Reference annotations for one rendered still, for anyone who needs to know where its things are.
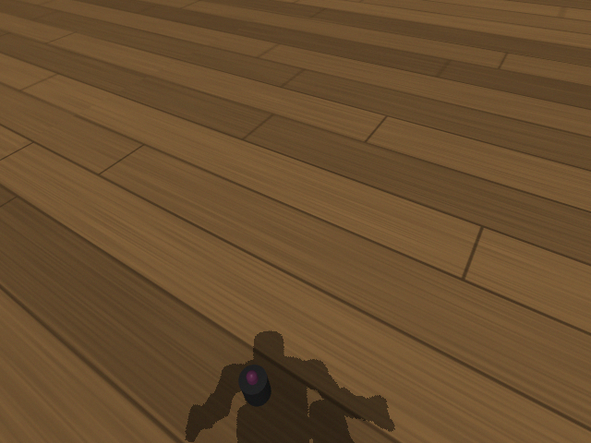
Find bottle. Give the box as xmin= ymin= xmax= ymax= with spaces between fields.
xmin=238 ymin=365 xmax=271 ymax=406

